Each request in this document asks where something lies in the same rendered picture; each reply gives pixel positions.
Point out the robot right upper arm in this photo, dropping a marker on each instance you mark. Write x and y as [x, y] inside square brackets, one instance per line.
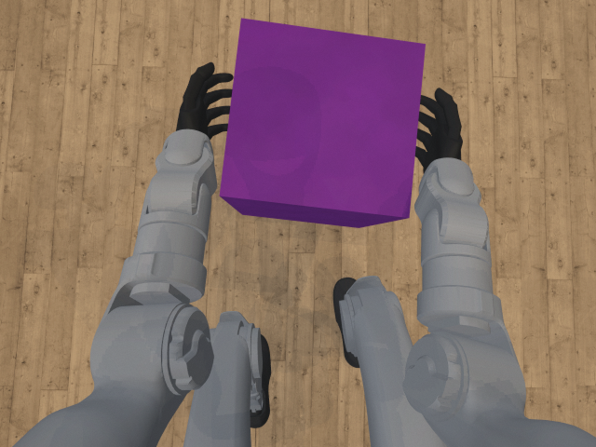
[473, 394]

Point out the robot shin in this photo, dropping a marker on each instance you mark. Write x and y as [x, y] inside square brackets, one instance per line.
[256, 389]
[374, 281]

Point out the robot right hand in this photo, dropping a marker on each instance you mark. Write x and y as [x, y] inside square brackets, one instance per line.
[446, 140]

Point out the robot left upper arm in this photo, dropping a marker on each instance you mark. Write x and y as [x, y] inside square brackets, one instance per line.
[145, 360]

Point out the right robot forearm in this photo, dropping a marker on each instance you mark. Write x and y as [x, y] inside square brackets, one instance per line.
[457, 289]

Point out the left robot forearm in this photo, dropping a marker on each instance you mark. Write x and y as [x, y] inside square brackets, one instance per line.
[167, 263]

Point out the robot right shin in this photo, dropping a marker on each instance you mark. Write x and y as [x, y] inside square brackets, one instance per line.
[374, 281]

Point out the robot left shin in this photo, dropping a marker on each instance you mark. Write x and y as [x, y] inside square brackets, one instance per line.
[256, 389]

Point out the carton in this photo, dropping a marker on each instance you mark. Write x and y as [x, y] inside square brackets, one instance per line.
[322, 125]

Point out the robot left hand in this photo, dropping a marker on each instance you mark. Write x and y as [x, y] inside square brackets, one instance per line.
[194, 112]

